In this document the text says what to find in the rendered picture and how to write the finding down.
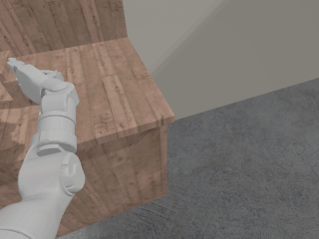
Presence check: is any robot left forearm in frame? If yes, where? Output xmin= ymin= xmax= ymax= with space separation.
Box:
xmin=17 ymin=78 xmax=80 ymax=197

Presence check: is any counter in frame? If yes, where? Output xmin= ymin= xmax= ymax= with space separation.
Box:
xmin=0 ymin=0 xmax=175 ymax=239

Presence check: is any left robot upper arm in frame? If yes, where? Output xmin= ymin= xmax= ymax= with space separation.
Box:
xmin=0 ymin=151 xmax=86 ymax=239

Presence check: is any left robot hand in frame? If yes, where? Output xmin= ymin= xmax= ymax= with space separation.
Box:
xmin=7 ymin=58 xmax=61 ymax=104

